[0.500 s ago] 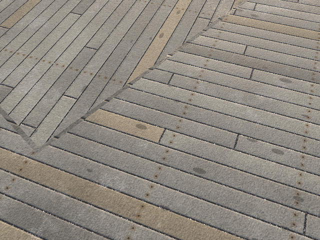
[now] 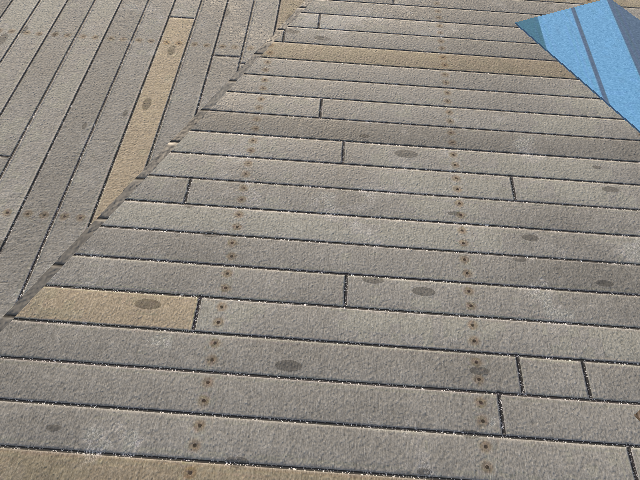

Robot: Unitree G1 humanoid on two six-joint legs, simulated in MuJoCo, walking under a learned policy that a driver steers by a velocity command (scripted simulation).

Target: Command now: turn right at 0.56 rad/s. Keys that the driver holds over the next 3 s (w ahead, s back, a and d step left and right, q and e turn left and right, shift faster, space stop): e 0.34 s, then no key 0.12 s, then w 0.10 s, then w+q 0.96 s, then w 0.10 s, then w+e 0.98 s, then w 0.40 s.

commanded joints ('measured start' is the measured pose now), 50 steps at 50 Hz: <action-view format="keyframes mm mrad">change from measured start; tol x16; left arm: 1 -55 41 -1 -111 3 -12 -15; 9 101 250 66 -120 12 -3 -4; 50 -153 62 -5 -126 -4 -185 -43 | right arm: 1 -9 -207 -62 -52 5 0 -2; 28 -52 -138 -37 -38 33 -34 31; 35 228 -261 -60 57 16 -83 47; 50 243 -219 -54 24 51 -45 10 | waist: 1 -31 208 -133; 7 26 194 -134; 9 1 -261 -173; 13 24 -62 -124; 29 48 -125 -58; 35 -63 258 17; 50 -9 199 -13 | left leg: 1 165 251 -134 -84 458 222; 7 91 248 -51 54 352 132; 10 -429 -25 -48 699 -497 -85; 16 -364 -15 -116 709 -167 -86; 31 22 -43 -27 30 -57 16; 36 227 337 -726 -271 -429 305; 43 192 119 -356 -249 27 199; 50 46 155 -421 -168 59 151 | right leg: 1 6 -27 -51 -131 9 -5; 7 261 17 -124 -533 226 -114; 9 599 -302 347 -599 842 -294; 10 511 -401 469 -622 861 -475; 13 424 -244 288 -646 588 -354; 23 349 -183 288 -648 430 -342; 26 284 -171 352 -713 -7 -350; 30 227 -171 390 -718 -183 -329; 37 -320 -8 43 -26 -83 -133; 50 194 24 -10 -515 318 -84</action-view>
